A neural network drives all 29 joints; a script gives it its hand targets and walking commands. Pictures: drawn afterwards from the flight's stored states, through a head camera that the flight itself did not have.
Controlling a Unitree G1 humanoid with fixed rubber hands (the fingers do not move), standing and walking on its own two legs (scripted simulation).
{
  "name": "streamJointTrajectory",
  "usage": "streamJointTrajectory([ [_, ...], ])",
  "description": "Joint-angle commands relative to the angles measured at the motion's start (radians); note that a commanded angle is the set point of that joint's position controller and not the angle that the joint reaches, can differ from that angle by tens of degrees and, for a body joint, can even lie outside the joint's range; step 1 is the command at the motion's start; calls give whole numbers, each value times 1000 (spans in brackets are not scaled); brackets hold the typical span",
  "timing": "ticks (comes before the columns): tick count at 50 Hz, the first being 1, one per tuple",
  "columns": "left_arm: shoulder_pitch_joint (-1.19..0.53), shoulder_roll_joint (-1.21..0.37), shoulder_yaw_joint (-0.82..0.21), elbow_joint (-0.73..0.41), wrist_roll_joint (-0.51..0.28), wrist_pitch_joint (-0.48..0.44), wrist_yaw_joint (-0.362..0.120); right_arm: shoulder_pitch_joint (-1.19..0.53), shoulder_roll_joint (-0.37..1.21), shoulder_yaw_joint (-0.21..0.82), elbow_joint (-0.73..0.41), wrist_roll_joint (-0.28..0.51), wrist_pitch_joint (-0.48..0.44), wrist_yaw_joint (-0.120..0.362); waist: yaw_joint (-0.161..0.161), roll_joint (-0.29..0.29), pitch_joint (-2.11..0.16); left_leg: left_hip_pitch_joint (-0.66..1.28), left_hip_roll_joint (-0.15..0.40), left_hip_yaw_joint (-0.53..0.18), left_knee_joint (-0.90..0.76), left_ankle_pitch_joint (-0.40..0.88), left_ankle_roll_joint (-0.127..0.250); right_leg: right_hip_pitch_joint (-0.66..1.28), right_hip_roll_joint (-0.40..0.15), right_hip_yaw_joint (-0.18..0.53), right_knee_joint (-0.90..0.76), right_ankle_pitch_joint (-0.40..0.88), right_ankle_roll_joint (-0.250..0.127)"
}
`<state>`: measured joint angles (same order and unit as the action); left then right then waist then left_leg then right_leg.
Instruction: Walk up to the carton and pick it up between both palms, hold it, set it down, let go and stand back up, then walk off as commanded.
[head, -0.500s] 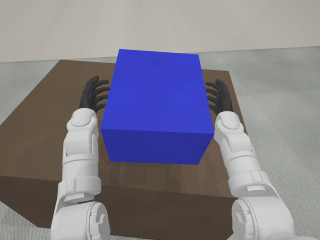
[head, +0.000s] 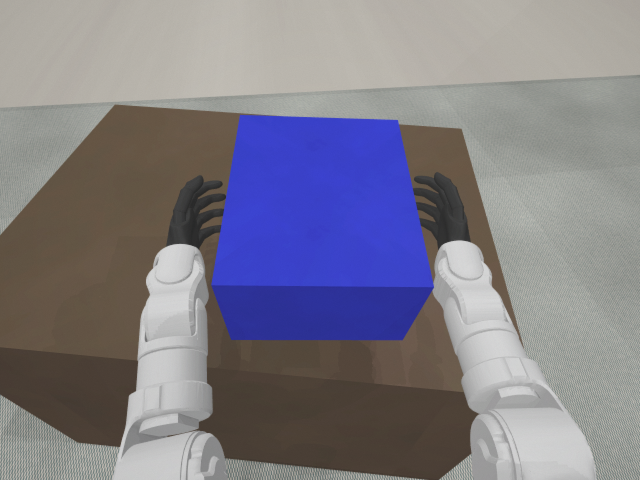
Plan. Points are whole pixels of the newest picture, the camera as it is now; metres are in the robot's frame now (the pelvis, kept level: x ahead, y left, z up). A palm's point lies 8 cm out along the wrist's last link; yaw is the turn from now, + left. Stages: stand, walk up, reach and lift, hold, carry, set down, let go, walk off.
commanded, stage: set down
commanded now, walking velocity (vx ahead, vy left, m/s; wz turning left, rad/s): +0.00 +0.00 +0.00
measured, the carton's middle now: (318, 224) +0.44 +0.02 +0.07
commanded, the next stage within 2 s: none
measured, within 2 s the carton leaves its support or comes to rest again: rests again in 1.96 s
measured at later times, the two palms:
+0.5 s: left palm (206, 257) +0.37 +0.17 +0.07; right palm (450, 247) +0.39 -0.16 +0.08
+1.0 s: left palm (215, 269) +0.37 +0.16 +0.05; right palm (450, 254) +0.39 -0.17 +0.06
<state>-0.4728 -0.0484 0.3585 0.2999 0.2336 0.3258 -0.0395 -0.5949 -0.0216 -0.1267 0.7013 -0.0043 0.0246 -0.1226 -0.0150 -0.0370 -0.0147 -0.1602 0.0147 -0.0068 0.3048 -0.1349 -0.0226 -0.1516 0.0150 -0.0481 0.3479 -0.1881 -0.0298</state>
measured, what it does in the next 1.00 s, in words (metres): stands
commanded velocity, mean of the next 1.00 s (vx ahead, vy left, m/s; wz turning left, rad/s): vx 0.00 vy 0.00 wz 0.00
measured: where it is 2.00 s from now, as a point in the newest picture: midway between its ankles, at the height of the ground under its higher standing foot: outside the picture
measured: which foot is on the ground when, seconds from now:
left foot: down 0.00-1.00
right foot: down 0.00-1.00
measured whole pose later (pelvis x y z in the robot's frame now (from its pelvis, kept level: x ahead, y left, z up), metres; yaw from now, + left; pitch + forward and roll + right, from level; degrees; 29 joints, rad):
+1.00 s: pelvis +0.02 +0.00 +0.00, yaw +0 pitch +1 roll +1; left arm -0.42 -0.12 0.36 0.48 0.23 0.12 0.05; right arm -0.60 -0.07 -0.19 0.92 -0.07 -0.17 -0.04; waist 0.00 -0.04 0.03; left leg -0.16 0.01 0.00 0.29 -0.15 -0.02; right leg -0.16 0.02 -0.05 0.34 -0.21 -0.03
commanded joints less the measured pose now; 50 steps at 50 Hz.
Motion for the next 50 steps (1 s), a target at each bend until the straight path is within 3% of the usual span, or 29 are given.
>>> streamJointTrajectory([
  [1, -511, -451, -379, 41, 25, -54, -102, -612, 450, 258, -158, -13, -112, 172, 70, 15, -299, 173, -47, 71, -51, 158, 13, 147, 16, -37, -96, 138, 79],
  [2, -523, -436, -363, 46, 28, -59, -101, -611, 448, 244, -141, -27, -116, 176, 71, -4, -304, 164, -45, 78, -57, 136, 20, 149, 16, -38, -99, 123, 84],
  [4, -557, -470, -399, 38, 12, -78, -92, -634, 448, 234, -160, -30, -141, 182, 51, 15, -339, 178, -36, 71, -48, 154, 12, 130, 16, -45, -94, 138, 80],
  [6, -562, -478, -405, 32, 12, -99, -81, -633, 465, 242, -150, -39, -155, 190, 71, 15, -374, 173, -36, 67, -39, 183, 8, 128, 16, -44, -88, 155, 77],
  [11, -555, -503, -434, 39, 4, -142, -52, -659, 459, 266, -180, -38, -201, 202, 80, 18, -477, 185, -29, 74, -19, 250, 6, 141, 24, -41, -70, 259, 76],
  [13, -553, -484, -403, 71, 25, -155, -40, -628, 460, 264, -128, -37, -197, 205, 104, 15, -447, 171, -29, 74, -22, 260, 10, 132, 20, -35, -73, 278, 77],
  [14, -546, -492, -424, 61, 27, -159, -41, -616, 462, 260, -114, -42, -200, 205, 91, 17, -446, 170, -32, 72, -23, 268, 9, 126, 23, -41, -72, 294, 81],
  [17, -494, -500, -405, 97, 43, -158, -41, -595, 453, 241, -89, -50, -203, 208, 108, 8, -409, 156, -25, 84, -26, 271, 7, 122, 19, -36, -67, 315, 82],
  [19, -500, -498, -390, 84, 44, -167, -36, -582, 454, 241, -84, -54, -209, 211, 91, 0, -416, 165, -23, 82, -28, 272, 12, 124, 22, -44, -67, 320, 80],
  [21, -499, -489, -376, 106, 53, -173, -33, -574, 447, 231, -65, -60, -210, 215, 105, -4, -399, 151, -21, 86, -37, 246, 18, 108, 19, -36, -70, 294, 85],
  [23, -517, -501, -392, 100, 41, -191, -31, -593, 455, 246, -80, -58, -224, 214, 110, -2, -423, 122, -22, 86, -35, 249, 18, 134, 11, -26, -53, 348, 83],
  [25, -520, -513, -395, 94, 44, -200, -18, -580, 465, 243, -55, -50, -227, 224, 120, 29, -438, 136, -18, 91, -32, 269, 11, 100, 18, -34, -55, 325, 80],
  [26, -529, -521, -402, 86, 44, -209, -11, -572, 460, 231, -43, -56, -233, 226, 107, 43, -446, 160, -16, 87, -25, 295, 1, 78, 24, -39, -59, 316, 76],
  [31, -522, -518, -402, 101, 49, -229, 2, -556, 455, 210, -5, -73, -249, 234, 113, 30, -430, 163, -9, 88, -13, 315, 4, 52, 23, -43, -68, 316, 67],
  [32, -516, -520, -415, 126, 42, -230, 4, -553, 444, 181, 14, -83, -250, 235, 94, 34, -411, 177, -10, 87, -7, 317, -2, 28, 23, -48, -74, 295, 65],
  [34, -505, -531, -409, 124, 45, -236, 10, -569, 447, 217, -1, -64, -262, 236, 119, 30, -437, 172, -3, 91, -5, 334, 0, 35, 23, -39, -63, 333, 67],
  [35, -505, -508, -384, 163, 60, -233, 10, -574, 428, 185, 20, -81, -253, 240, 107, 18, -394, 161, -5, 86, -15, 298, 9, 22, 19, -40, -80, 289, 63],
  [40, -522, -505, -348, 180, 70, -255, 7, -573, 447, 157, 47, -101, -269, 245, 128, 17, -377, 118, -5, 103, -26, 252, 14, 39, 11, -31, -74, 281, 71],
  [41, -540, -523, -362, 163, 61, -268, 13, -556, 451, 166, 64, -99, -271, 247, 116, 16, -401, 119, -2, 92, -25, 269, 10, 37, 15, -35, -71, 292, 68],
  [46, -503, -535, -381, 183, 56, -286, 33, -567, 444, 173, 53, -94, -293, 260, 130, 42, -411, 144, 1, 101, -8, 311, 1, 3, 20, -39, -72, 277, 55],
  [47, -531, -544, -385, 168, 49, -294, 37, -584, 442, 155, 60, -100, -298, 261, 112, 39, -440, 155, 3, 89, 3, 325, -1, -12, 26, -41, -72, 274, 54],
  [50, -499, -527, -349, 202, 70, -308, 39, -551, 438, 144, 97, -108, -303, 260, 135, 30, -405, 141, 6, 105, -2, 310, 4, -17, 21, -36, -77, 261, 53],
])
